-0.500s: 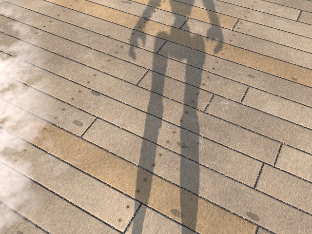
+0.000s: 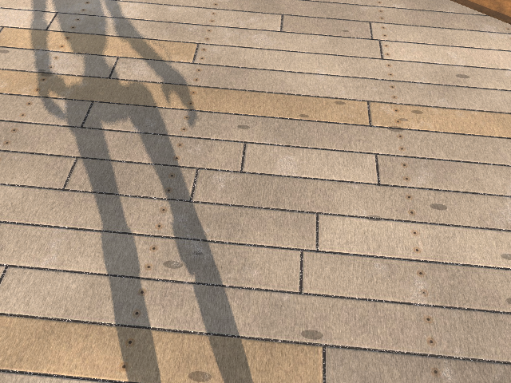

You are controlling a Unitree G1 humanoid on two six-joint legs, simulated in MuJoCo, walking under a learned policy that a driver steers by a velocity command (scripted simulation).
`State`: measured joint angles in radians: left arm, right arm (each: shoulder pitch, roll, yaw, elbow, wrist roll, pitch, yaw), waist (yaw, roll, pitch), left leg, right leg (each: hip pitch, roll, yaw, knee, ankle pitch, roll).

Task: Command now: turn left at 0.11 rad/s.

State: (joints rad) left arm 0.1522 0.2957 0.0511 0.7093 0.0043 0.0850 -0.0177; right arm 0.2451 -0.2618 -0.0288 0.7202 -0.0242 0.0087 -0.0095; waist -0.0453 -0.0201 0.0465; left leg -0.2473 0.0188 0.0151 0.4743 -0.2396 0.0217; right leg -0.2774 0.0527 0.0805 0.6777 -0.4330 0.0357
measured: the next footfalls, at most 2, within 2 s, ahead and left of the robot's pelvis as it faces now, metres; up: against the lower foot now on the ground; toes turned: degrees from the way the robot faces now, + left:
right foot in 0.04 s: +0.01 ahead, -0.12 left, +0.00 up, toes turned +5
left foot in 0.40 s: +0.00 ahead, +0.11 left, +0.00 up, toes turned +21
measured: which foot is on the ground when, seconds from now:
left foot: down 0.00-0.04, up 0.06-0.38, down 0.40-1.00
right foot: up 0.00-0.02, down 0.04-0.40, up 0.42-1.00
